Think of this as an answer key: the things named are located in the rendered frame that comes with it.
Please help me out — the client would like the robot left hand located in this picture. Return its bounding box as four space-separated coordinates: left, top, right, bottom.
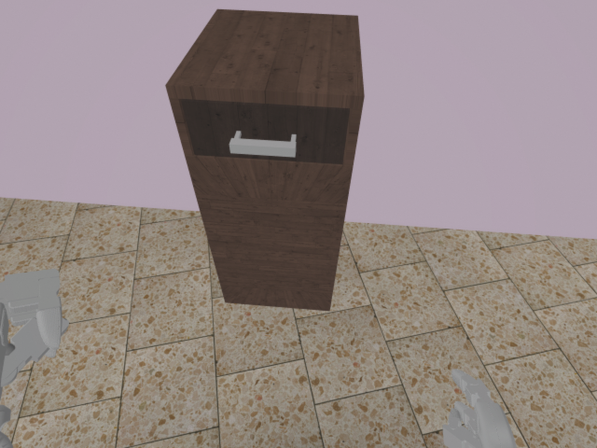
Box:
0 269 69 400

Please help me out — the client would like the handle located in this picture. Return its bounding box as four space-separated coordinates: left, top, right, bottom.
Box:
229 131 297 158

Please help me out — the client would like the cabinet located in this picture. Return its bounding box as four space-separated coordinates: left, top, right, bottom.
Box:
165 9 365 311

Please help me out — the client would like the drawer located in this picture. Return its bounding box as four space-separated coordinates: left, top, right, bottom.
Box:
181 99 350 164

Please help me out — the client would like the robot right hand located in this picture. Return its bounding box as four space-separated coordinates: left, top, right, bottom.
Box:
442 369 517 448

